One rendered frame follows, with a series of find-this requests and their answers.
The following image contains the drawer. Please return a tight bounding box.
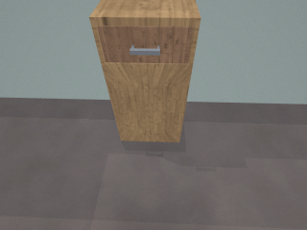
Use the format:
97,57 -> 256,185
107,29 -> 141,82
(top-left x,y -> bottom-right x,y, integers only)
97,25 -> 194,64

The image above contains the cabinet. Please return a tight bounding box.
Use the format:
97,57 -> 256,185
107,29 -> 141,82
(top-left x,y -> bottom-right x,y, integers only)
89,0 -> 201,143

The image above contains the handle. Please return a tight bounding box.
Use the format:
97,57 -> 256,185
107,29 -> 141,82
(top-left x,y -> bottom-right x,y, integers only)
130,45 -> 160,56

